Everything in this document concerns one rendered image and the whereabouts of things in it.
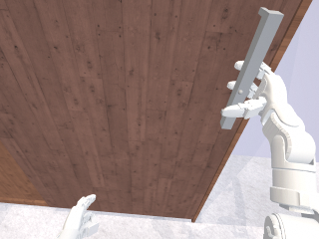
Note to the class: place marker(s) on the robot left hand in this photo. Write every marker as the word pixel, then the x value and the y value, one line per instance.
pixel 86 223

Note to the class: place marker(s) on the robot right upper arm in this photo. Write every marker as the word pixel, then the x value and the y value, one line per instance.
pixel 284 226

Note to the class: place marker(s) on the wardrobe door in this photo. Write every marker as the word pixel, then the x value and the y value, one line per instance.
pixel 13 181
pixel 123 98

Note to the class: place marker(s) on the robot right forearm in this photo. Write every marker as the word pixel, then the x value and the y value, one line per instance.
pixel 294 182

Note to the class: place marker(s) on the robot left forearm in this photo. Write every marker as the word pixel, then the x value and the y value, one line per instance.
pixel 69 233

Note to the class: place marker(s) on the handle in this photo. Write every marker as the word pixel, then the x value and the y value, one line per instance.
pixel 263 37

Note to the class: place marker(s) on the robot right hand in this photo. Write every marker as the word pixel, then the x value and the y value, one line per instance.
pixel 270 91

